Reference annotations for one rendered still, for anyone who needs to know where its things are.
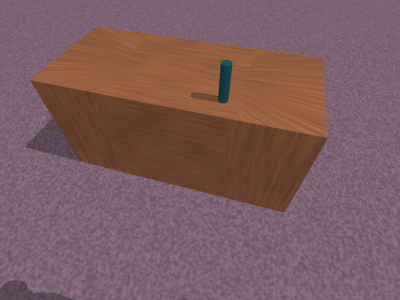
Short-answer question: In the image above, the can can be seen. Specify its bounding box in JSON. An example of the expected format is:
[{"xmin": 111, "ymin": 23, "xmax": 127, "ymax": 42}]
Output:
[{"xmin": 218, "ymin": 60, "xmax": 233, "ymax": 103}]

